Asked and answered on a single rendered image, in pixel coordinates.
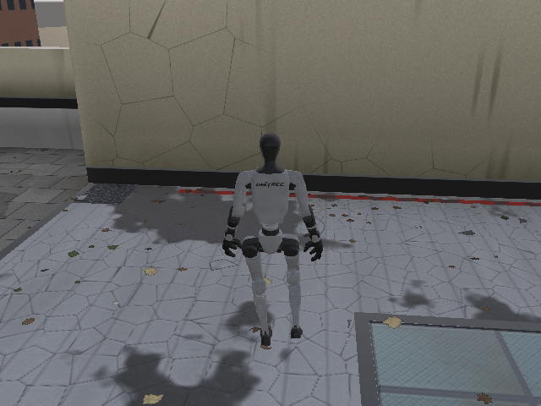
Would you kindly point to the robot right upper arm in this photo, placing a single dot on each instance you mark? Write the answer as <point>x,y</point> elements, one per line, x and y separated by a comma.
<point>301,193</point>

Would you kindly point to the robot right thigh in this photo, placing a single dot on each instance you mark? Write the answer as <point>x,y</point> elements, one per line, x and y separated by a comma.
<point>290,246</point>

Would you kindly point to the robot left upper arm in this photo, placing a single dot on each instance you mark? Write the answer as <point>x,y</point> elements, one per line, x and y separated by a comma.
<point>243,179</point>

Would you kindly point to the robot right hand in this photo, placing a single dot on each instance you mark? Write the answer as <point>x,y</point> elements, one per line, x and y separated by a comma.
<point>318,248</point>

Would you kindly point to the right robot shin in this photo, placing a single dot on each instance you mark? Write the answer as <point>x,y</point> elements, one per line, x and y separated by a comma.
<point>295,300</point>

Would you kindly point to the robot left hand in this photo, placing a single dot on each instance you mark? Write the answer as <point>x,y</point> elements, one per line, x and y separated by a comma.
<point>231,244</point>

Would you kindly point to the robot left forearm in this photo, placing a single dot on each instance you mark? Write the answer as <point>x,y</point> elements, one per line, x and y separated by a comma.
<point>232,224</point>

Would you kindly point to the robot right forearm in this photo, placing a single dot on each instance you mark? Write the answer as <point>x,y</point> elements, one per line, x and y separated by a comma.
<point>311,226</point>

